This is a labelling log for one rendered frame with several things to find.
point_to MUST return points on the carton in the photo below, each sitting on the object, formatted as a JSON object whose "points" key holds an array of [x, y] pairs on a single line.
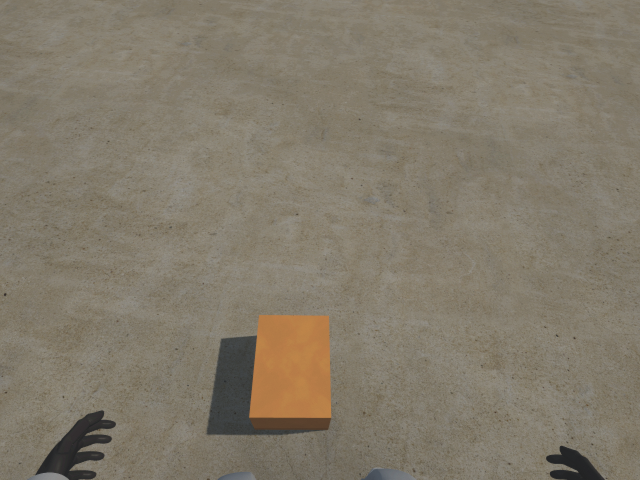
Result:
{"points": [[291, 387]]}

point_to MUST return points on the right robot hand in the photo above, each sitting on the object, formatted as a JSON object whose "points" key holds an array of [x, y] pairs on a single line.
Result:
{"points": [[574, 460]]}

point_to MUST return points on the left robot hand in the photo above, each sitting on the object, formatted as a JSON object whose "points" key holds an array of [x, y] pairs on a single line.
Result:
{"points": [[65, 454]]}

